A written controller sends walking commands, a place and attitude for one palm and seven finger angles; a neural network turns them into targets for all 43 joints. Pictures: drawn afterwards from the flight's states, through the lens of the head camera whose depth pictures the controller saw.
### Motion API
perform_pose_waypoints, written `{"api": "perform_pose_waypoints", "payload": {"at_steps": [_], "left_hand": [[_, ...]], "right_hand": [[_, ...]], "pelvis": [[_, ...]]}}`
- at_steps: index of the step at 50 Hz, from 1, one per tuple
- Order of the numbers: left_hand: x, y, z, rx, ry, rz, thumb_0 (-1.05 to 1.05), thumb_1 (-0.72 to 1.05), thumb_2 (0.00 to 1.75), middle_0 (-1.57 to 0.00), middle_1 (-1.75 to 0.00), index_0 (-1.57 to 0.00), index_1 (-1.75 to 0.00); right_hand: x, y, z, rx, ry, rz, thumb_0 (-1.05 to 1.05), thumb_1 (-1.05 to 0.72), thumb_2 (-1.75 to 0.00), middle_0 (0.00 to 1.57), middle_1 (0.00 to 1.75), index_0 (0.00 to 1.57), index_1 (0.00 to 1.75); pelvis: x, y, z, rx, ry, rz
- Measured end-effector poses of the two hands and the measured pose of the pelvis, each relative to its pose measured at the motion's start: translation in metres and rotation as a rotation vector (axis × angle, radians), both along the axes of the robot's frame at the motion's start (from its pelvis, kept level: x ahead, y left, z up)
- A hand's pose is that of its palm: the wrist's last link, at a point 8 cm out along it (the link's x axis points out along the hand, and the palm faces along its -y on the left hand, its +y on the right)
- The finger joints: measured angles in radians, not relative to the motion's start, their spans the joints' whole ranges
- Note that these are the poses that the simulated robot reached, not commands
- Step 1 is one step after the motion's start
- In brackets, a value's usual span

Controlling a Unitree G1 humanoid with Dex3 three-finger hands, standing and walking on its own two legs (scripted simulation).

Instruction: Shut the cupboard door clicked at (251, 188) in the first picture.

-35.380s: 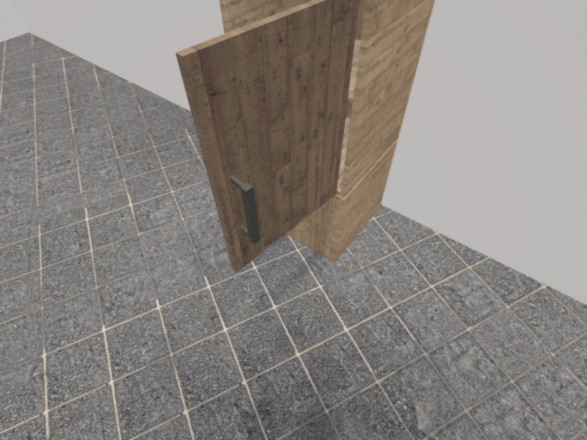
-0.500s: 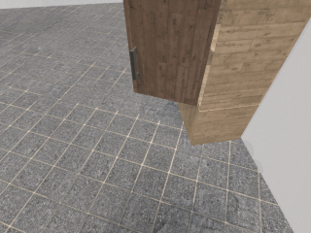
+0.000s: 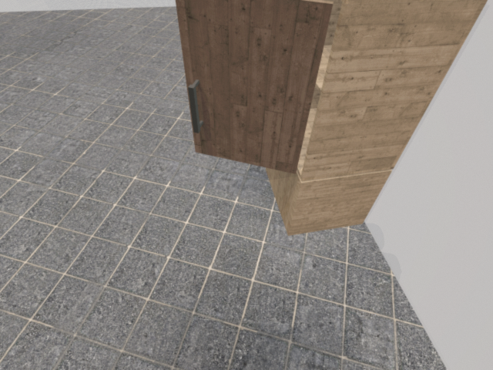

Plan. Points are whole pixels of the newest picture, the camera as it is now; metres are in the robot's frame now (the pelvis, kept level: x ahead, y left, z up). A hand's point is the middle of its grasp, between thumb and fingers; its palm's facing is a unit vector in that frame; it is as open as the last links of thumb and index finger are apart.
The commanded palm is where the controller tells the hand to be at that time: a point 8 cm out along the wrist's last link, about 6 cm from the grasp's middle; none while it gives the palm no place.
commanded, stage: look to check the result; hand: left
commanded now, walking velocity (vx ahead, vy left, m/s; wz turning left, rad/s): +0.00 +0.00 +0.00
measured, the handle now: (196, 107) +0.93 +0.20 -0.11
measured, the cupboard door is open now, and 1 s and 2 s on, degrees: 63 63 63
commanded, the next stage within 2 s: walk to a spot facing it in 0.54 s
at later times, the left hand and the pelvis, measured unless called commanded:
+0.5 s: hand out of the picture +0.04 +0.20 -0.17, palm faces +0.00 -0.96 -0.26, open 7.3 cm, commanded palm none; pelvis +0.02 -0.01 +0.00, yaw +0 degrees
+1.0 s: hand out of the picture +0.03 +0.19 -0.20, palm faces +0.15 -0.96 -0.23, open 7.3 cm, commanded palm none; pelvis +0.03 -0.01 -0.02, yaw +8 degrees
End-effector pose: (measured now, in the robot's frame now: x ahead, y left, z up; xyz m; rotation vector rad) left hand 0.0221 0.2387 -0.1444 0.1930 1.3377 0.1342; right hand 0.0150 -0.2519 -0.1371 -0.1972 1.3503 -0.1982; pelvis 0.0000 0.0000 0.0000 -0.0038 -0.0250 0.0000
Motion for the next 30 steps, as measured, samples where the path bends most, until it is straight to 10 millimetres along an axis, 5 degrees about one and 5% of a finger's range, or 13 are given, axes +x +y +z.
{"api": "perform_pose_waypoints", "payload": {"at_steps": [15,30], "left_hand": [[0.01,0.012,0.008,0.055,0.03,0.013,0.0,0.91,0.9,-0.2,-0.3,-0.2,-0.3],[0.02,0.0,0.006,0.042,0.027,0.017,0.0,0.91,0.9,-0.2,-0.3,-0.2,-0.3]], "right_hand": [[0.022,-0.002,-0.005,0.02,0.01,0.018,0.0,-0.91,-0.9,0.2,0.3,0.2,0.3],[0.057,-0.017,0.0,-0.002,-0.038,0.041,0.0,-0.91,-0.9,0.2,0.3,0.2,0.3]], "pelvis": [[0.016,-0.006,0.001,0.006,0.004,0.001],[0.029,-0.014,0.001,0.013,0.005,0.001]]}}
